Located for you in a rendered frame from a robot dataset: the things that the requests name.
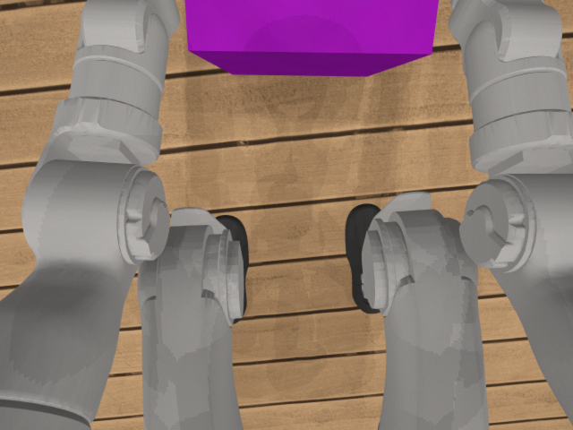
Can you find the right robot foot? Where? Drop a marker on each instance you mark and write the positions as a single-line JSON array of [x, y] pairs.
[[357, 223]]

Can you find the right robot upper arm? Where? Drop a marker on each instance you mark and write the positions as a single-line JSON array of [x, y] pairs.
[[520, 226]]

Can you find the carton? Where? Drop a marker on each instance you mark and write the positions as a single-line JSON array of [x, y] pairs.
[[310, 37]]

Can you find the robot right forearm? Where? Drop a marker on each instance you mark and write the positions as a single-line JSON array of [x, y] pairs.
[[517, 86]]

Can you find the left robot upper arm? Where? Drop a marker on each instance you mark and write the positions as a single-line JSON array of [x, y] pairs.
[[90, 226]]

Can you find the left robot thigh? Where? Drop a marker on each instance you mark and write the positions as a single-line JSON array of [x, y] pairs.
[[187, 366]]

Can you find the robot left forearm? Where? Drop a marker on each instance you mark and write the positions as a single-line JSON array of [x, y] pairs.
[[119, 73]]

